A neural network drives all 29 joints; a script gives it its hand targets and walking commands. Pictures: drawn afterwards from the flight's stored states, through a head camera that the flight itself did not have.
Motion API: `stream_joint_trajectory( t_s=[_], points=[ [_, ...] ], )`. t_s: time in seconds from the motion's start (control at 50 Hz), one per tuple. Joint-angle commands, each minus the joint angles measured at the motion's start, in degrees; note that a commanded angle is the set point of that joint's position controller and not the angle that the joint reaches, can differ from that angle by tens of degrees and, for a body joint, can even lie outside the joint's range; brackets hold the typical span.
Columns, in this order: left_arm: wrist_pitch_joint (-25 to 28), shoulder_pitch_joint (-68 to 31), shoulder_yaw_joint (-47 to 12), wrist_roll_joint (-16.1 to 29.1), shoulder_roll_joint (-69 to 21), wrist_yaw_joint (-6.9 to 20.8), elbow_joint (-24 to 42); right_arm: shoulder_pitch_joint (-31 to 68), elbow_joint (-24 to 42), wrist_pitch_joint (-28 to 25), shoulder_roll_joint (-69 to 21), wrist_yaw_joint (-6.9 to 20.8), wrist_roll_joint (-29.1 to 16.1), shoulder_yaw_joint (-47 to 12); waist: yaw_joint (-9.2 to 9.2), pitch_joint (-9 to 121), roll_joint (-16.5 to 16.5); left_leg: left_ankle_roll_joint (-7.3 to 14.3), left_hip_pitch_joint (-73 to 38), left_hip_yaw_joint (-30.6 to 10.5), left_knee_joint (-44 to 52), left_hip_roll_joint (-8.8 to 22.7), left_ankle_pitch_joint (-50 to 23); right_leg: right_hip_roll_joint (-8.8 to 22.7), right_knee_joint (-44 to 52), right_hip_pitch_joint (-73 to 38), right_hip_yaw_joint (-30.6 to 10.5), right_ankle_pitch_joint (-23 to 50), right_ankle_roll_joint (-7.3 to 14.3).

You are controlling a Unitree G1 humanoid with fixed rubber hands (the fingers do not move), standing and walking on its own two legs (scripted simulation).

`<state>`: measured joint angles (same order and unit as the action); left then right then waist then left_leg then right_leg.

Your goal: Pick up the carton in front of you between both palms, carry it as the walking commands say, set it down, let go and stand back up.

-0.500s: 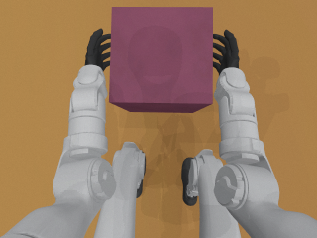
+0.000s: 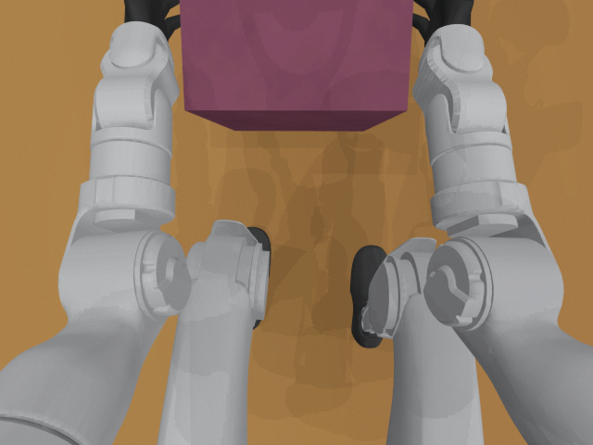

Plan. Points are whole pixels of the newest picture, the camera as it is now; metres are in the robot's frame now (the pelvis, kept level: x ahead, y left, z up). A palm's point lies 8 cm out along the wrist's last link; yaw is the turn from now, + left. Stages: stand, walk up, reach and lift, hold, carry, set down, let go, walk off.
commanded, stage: set down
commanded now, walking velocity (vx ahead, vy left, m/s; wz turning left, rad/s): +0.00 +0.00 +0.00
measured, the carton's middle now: (298, 40) +0.54 +0.08 -0.23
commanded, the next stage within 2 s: none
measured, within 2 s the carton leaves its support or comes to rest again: rests again in 0.46 s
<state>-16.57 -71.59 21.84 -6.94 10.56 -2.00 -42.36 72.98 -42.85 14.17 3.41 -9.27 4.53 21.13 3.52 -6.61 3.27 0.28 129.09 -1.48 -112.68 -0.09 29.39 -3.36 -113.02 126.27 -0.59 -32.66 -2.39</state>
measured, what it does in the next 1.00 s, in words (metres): lowers itself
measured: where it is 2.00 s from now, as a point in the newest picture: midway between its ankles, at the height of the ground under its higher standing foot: (308, 304)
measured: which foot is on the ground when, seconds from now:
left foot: down 0.00-1.00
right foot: down 0.00-1.00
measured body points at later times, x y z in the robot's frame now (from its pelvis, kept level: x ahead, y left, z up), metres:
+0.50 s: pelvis +0.00 +0.00 -0.05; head +0.36 +0.05 +0.20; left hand +0.53 +0.23 -0.22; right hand +0.57 -0.07 -0.22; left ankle +0.11 +0.12 -0.39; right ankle +0.10 -0.12 -0.39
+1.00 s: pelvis -0.02 -0.01 -0.06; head +0.35 +0.03 +0.18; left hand +0.53 +0.24 -0.23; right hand +0.57 -0.08 -0.23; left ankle +0.11 +0.12 -0.39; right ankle +0.10 -0.12 -0.39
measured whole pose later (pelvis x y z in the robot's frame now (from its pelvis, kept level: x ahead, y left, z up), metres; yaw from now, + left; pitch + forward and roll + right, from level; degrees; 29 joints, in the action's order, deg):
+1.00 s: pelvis -0.02 -0.01 -0.06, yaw +0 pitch +32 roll +0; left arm -13.3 -85.9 22.9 -5.6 19.6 7.3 -56.3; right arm 87.8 -57.0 10.9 11.4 -4.0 1.3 18.2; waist 4.8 -27.0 3.0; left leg -0.6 128.2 -1.5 -126.1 0.8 30.2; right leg -5.6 -127.2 126.7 -0.7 -32.8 -2.1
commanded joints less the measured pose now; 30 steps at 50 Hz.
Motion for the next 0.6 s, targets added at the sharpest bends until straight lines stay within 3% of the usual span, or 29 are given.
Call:
stream_joint_trajectory(
  t_s=[0.0, 0.04, 0.06, 0.08, 0.12, 0.14, 0.16, 0.24, 0.3, 0.32, 0.36, 0.4, 0.44, 0.48, 0.54, 0.58],
  points=[
    [2.5, -36.2, -27.5, 8.8, -46.8, 15.2, 3.6, 37.0, 0.9, -1.6, -47.8, 13.4, -7.6, -27.8, 3.15, 70.8, -2.6, -1.8, -45.7, 4.2, 5.8, -5.6, -23.4, -7.2, 4.6, -29.4, 5.4, 16.5, 0.6],
    [2.8, -37.6, -27.8, 9.7, -45.6, 15.2, 4.0, 38.3, 0.6, -1.8, -46.9, 13.4, -8.6, -28.2, 3.51, 70.9, -3.1, -1.7, -46.4, 4.2, 4.5, -5.4, -23.5, -7.1, 3.2, -28.6, 5.6, 15.8, 0.7],
    [2.6, -38.0, -28.1, 9.6, -45.8, 15.2, 2.5, 39.1, 0.1, -2.1, -45.9, 13.4, -8.9, -27.5, 3.88, 69.0, -4.9, -1.9, -46.3, 4.3, 3.8, -5.1, -23.8, -7.0, 2.6, -27.1, 5.1, 15.6, 1.0],
    [2.9, -38.8, -27.7, 10.4, -45.3, 15.1, 2.5, 40.7, 0.4, -2.3, -45.8, 13.3, -9.5, -28.6, 3.4, 69.2, -2.8, -1.6, -46.7, 3.8, 3.1, -5.1, -23.6, -6.8, 1.7, -27.2, 5.8, 15.2, 0.6],
    [3.4, -40.6, -28.6, 11.9, -44.7, 15.0, 3.1, 41.4, 0.0, -2.8, -45.4, 12.9, -10.4, -28.8, 3.4, 69.9, -2.9, -1.9, -44.7, 4.5, 1.7, -5.0, -23.8, -6.7, 0.5, -30.2, 5.5, 16.7, 1.0],
    [3.3, -40.6, -29.0, 12.0, -44.7, 14.9, 2.5, 42.3, 0.5, -3.1, -45.1, 13.0, -11.2, -29.1, 4.25, 70.2, -4.6, -1.9, -47.2, 4.4, 1.2, -4.9, -24.9, -6.8, -0.1, -28.6, 5.4, 16.6, 1.0],
    [3.4, -41.6, -28.5, 12.3, -43.4, 15.0, 2.7, 42.7, -0.1, -2.9, -44.7, 13.0, -11.3, -29.1, 3.88, 69.2, -2.9, -1.7, -45.9, 4.2, 0.9, -4.7, -24.5, -6.6, -0.9, -29.1, 5.6, 16.7, 1.0],
    [3.4, -43.3, -30.1, 14.7, -45.3, 15.0, 4.4, 44.1, 1.0, -3.1, -46.1, 12.8, -13.1, -30.5, 3.76, 74.3, -3.0, -1.6, -50.3, 4.3, -1.3, -4.8, -28.4, -6.7, -2.4, -30.6, 5.9, 18.7, 1.1],
    [3.1, -43.0, -29.9, 14.2, -44.9, 15.5, 2.3, 43.7, -0.1, -3.2, -46.2, 13.1, -12.9, -29.7, 3.93, 70.1, -3.5, -1.5, -46.5, 4.6, -1.7, -4.8, -26.1, -6.9, -3.2, -28.6, 5.7, 18.0, 1.3],
    [3.1, -42.1, -29.0, 14.3, -45.2, 15.7, 1.2, 45.0, -0.2, -3.4, -45.8, 13.2, -12.9, -29.8, 4.27, 68.6, -2.0, -1.4, -44.4, 4.7, -1.8, -4.9, -25.2, -6.8, -3.4, -29.3, 5.9, 17.6, 1.1],
    [3.4, -42.4, -28.2, 13.8, -45.6, 15.7, 0.3, 44.2, -1.3, -3.6, -45.6, 13.5, -12.5, -28.3, 4.26, 65.9, -3.4, -1.5, -43.2, 5.0, -1.7, -4.8, -23.9, -7.0, -3.3, -27.9, 5.5, 16.6, 1.5],
    [3.8, -42.5, -27.3, 13.5, -45.2, 16.0, -0.8, 44.0, -2.7, -3.9, -45.1, 13.8, -11.6, -27.7, 3.63, 61.6, -1.3, -1.0, -39.9, 4.3, -2.4, -4.8, -22.8, -6.8, -3.9, -26.4, 5.3, 16.1, 1.4],
    [3.7, -42.0, -26.5, 12.5, -44.1, 16.0, -2.9, 43.9, -4.5, -3.9, -44.5, 14.0, -11.9, -26.3, 4.81, 59.0, -2.2, -0.9, -39.8, 4.3, -1.8, -4.5, -20.9, -6.7, -3.9, -24.5, 5.5, 13.8, 1.3],
    [4.1, -42.5, -25.8, 12.5, -44.2, 16.1, -3.4, 43.5, -5.3, -4.1, -44.4, 14.0, -11.1, -25.6, 3.62, 56.7, -1.1, -0.6, -38.4, 3.9, -2.4, -4.5, -19.7, -6.7, -4.2, -23.7, 5.5, 12.8, 1.5],
    [4.1, -41.0, -23.8, 11.7, -42.9, 16.5, -5.8, 44.6, -6.2, -4.2, -42.6, 13.9, -11.4, -25.7, 4.98, 53.1, -0.1, -0.5, -34.8, 4.4, -2.9, -4.1, -17.2, -6.5, -4.1, -24.7, 4.6, 11.5, 1.7],
    [4.0, -40.7, -22.6, 11.1, -41.4, 17.0, -7.3, 44.4, -7.1, -3.9, -41.0, 13.9, -10.3, -24.4, 4.04, 50.5, 0.9, -0.3, -33.0, 4.0, -2.9, -3.9, -15.1, -6.3, -4.2, -25.1, 4.6, 10.2, 1.7]
  ],
)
